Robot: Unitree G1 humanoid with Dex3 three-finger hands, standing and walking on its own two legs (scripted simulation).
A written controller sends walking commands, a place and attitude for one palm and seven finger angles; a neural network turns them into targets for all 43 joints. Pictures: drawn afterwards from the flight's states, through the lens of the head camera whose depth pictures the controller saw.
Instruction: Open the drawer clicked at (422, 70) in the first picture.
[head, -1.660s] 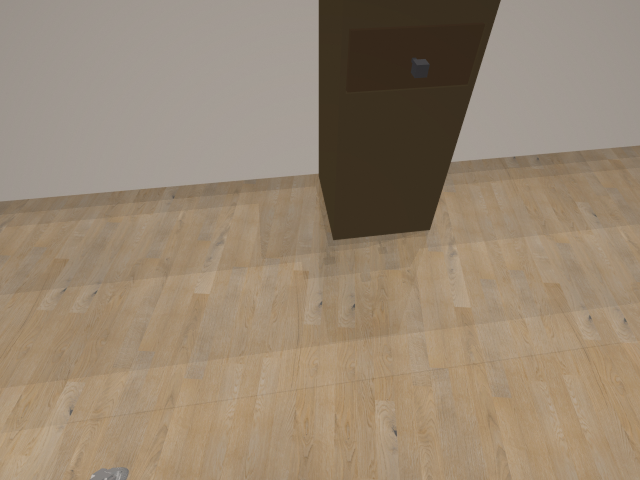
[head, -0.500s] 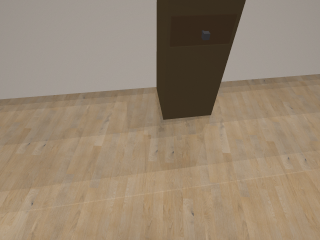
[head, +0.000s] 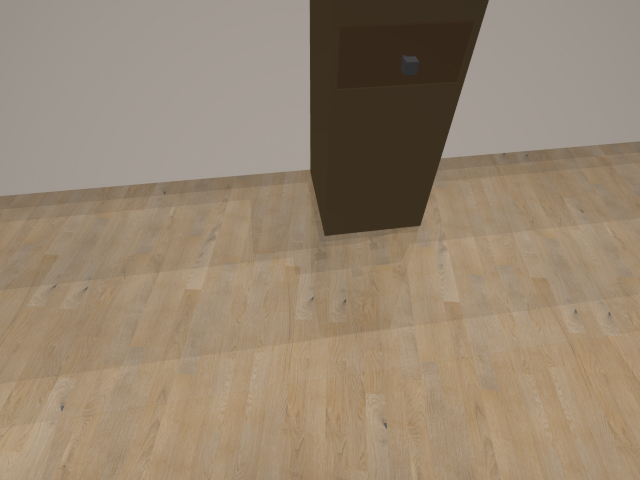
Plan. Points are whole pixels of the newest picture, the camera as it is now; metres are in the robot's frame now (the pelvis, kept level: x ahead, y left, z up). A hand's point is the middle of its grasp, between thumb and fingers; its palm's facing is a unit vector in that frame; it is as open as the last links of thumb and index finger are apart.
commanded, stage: walk to a spot facing it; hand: left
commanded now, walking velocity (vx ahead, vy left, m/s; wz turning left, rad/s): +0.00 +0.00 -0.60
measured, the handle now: (407, 62) +1.20 -0.17 -0.02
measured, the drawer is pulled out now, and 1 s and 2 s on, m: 0.00 0.00 0.00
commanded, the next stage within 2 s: none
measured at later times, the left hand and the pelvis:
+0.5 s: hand out of the picture +0.05 +0.16 -0.17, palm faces -0.19 -0.96 -0.22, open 7.3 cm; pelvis -0.02 -0.02 -0.01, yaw -14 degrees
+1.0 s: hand (229, 433) +0.22 +0.16 -0.17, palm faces -0.53 -0.83 -0.18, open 7.3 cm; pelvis +0.03 +0.02 +0.00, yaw -33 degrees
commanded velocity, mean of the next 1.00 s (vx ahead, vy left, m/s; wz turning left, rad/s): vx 0.12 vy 0.00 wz -0.60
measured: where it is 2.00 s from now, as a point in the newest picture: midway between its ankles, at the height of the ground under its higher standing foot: outside the picture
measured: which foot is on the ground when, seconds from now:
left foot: down 0.00-0.26, up 0.28-0.68, down 0.70-1.00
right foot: down 0.00-0.70, up 0.72-1.00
